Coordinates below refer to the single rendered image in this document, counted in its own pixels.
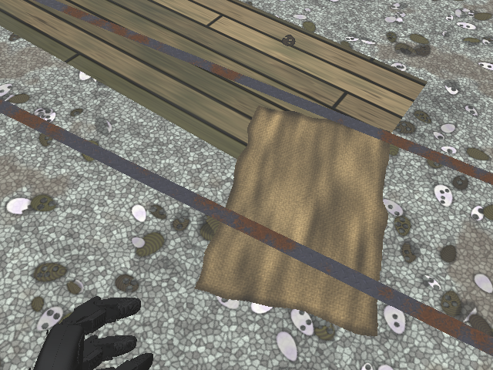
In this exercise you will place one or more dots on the robot left hand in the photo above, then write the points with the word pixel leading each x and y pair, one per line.
pixel 65 349

